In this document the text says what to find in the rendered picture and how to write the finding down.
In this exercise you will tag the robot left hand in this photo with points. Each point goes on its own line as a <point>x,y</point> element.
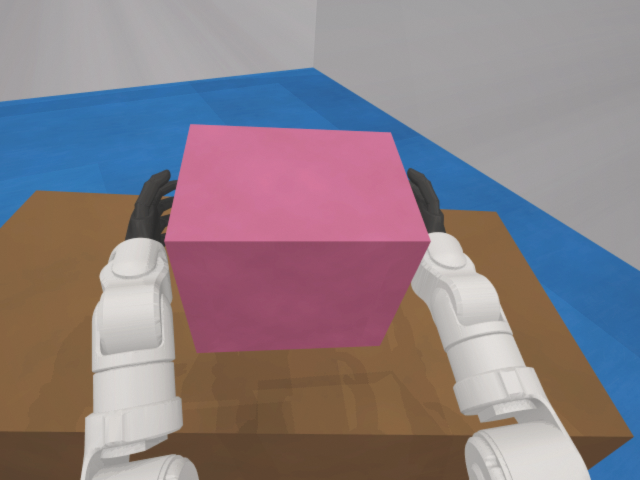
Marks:
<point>146,220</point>

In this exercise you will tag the right robot upper arm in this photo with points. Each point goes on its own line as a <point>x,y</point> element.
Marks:
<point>534,450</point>

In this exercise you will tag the robot right hand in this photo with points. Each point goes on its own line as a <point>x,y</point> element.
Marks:
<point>427,201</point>

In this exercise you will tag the right robot forearm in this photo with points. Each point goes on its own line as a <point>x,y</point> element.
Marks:
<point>492,380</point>

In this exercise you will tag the pedestal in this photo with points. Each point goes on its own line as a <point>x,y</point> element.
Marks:
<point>385,412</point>

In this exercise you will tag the carton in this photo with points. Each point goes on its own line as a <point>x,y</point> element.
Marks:
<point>284,238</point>

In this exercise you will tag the left robot forearm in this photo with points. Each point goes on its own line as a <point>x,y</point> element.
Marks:
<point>134,399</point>

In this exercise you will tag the left robot upper arm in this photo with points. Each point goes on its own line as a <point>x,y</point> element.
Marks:
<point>168,467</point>

